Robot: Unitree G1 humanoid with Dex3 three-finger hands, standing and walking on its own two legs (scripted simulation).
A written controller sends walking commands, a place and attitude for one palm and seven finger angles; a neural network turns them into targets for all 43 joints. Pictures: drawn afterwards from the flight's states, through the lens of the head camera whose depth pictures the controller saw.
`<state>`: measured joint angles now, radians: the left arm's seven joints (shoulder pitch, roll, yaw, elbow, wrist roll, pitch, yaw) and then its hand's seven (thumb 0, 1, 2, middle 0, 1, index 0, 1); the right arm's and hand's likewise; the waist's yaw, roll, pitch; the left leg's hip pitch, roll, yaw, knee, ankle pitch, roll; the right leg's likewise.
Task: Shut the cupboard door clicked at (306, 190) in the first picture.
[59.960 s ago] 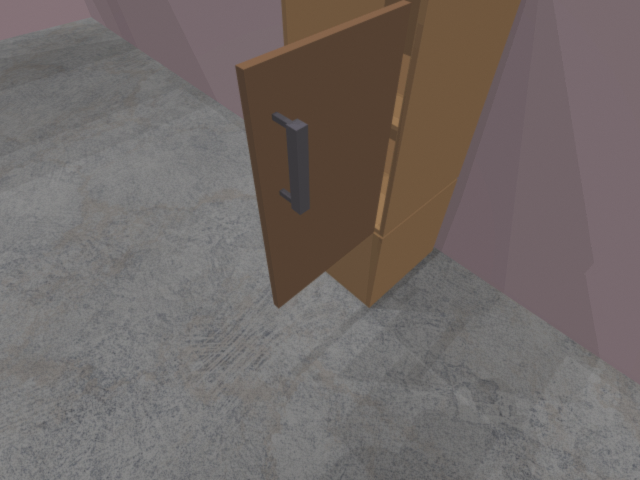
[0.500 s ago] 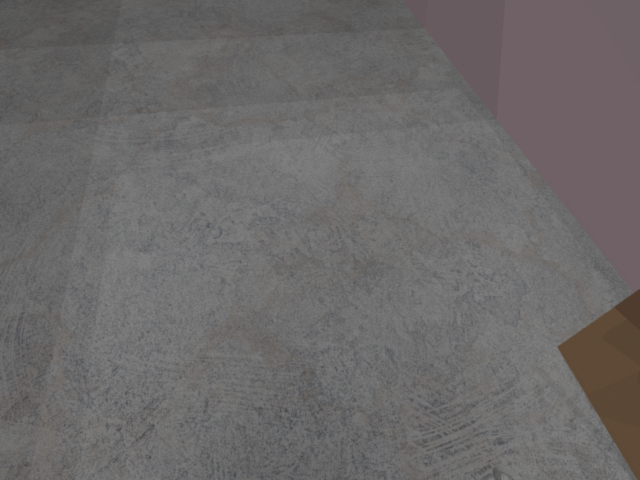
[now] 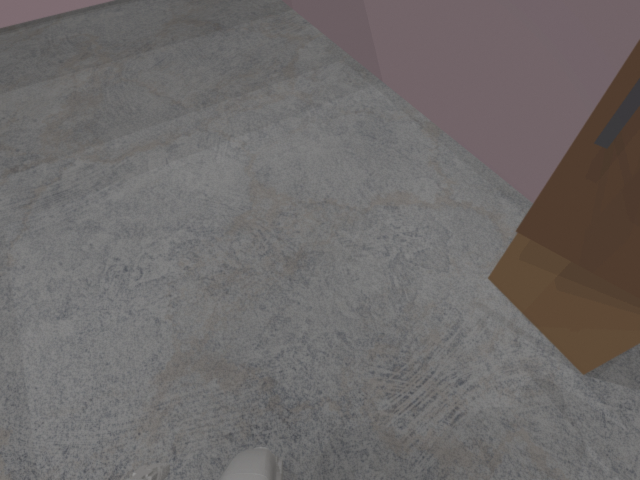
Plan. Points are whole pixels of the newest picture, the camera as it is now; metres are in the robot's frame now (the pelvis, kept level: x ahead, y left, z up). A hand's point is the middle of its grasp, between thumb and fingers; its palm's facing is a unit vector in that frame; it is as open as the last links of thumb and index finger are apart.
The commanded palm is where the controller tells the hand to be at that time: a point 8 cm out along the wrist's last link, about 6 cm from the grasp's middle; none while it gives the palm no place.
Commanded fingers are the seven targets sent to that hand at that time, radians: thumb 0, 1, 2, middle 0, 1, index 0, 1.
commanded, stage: turn to face it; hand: left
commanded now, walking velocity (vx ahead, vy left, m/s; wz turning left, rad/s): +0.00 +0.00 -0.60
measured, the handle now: (636, 95) +0.68 -0.48 +0.09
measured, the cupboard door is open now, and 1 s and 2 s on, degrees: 18 18 18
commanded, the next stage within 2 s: take the last steps up to it in 1.04 s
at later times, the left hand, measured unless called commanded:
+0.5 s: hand (207, 436) +0.19 +0.19 -0.16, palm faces -0.29 -0.93 -0.24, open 7.4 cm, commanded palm none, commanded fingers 0.00 0.90 0.90 -0.20 -0.30 -0.20 -0.30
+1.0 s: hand (243, 420) +0.22 +0.14 -0.18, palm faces -0.48 -0.86 -0.19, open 7.4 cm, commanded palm none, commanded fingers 0.00 0.90 0.90 -0.20 -0.30 -0.20 -0.30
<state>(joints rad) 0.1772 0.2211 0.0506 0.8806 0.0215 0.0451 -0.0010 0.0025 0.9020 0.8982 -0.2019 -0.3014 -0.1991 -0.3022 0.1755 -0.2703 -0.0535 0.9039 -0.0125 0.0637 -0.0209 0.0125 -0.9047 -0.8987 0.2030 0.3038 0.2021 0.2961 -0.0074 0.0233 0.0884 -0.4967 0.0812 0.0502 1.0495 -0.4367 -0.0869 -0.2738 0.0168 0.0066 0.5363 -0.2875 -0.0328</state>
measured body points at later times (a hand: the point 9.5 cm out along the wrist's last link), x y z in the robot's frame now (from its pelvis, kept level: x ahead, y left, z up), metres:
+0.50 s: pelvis +0.02 +0.01 +0.00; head +0.07 +0.00 +0.45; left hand +0.21 +0.23 -0.14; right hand +0.00 -0.26 -0.14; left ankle +0.04 +0.14 -0.74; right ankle -0.03 -0.11 -0.71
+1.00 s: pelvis +0.05 +0.01 -0.01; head +0.10 +0.01 +0.44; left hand +0.24 +0.19 -0.16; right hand +0.00 -0.26 -0.13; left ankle +0.12 +0.09 -0.74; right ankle -0.04 -0.09 -0.70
